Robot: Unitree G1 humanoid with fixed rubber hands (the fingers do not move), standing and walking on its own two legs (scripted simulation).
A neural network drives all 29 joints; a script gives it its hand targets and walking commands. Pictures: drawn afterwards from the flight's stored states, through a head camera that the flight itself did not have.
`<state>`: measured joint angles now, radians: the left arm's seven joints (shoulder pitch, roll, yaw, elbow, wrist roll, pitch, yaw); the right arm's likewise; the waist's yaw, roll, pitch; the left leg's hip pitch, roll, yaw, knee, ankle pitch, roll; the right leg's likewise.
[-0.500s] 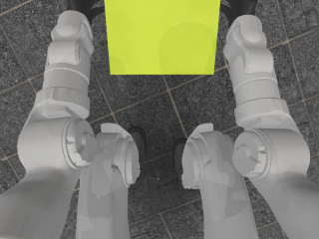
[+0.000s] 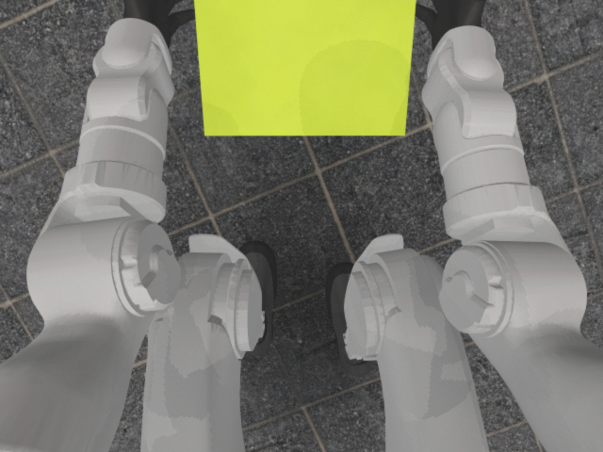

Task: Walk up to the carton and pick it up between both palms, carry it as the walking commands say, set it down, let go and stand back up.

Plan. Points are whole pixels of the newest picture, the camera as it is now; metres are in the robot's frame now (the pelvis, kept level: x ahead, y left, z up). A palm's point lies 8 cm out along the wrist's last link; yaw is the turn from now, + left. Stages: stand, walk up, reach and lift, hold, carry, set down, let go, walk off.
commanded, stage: set down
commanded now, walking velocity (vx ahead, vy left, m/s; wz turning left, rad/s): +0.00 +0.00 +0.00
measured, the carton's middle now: (303, 44) +0.55 +0.02 -0.24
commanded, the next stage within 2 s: let go in 1.90 s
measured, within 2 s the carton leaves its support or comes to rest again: rests again in 0.24 s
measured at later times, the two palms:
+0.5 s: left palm (116, 106) +0.47 +0.24 -0.20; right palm (432, 82) +0.49 -0.12 -0.19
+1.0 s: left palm (70, 59) +0.50 +0.24 -0.11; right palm (467, 60) +0.50 -0.12 -0.11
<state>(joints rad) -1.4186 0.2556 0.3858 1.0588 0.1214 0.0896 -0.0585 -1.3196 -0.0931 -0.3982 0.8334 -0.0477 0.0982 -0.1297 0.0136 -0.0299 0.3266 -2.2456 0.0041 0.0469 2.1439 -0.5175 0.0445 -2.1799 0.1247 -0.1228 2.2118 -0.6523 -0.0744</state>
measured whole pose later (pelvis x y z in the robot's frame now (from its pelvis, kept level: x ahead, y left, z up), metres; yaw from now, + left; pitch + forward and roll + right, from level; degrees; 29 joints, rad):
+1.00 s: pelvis -0.03 +0.01 +0.03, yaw +0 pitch +26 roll -2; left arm -1.25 0.46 0.10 0.73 -0.20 0.24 0.08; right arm -1.22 -0.21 -0.15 0.62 0.22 0.27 -0.25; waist 0.01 -0.04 0.52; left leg -2.04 -0.01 0.05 2.06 -0.48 0.07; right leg -1.96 0.12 -0.10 2.12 -0.62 -0.06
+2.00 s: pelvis +0.01 +0.01 +0.28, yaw +2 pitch +28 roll -2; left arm -1.07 0.40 0.16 0.76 -0.14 0.28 -0.04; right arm -0.99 -0.21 -0.15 0.61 0.11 0.33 -0.16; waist 0.01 -0.02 0.29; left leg -1.35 -0.05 -0.02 1.15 -0.29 0.03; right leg -1.28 0.12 -0.01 1.19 -0.40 -0.05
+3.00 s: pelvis +0.11 +0.00 +0.39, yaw +3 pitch +3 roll +0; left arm 0.25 0.20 0.08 0.44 0.01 0.11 -0.08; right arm 0.25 -0.19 -0.08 0.44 -0.01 0.08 0.05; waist 0.01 -0.01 -0.01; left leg -0.35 -0.05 -0.03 0.52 -0.23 0.03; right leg -0.27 0.10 0.04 0.52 -0.30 -0.07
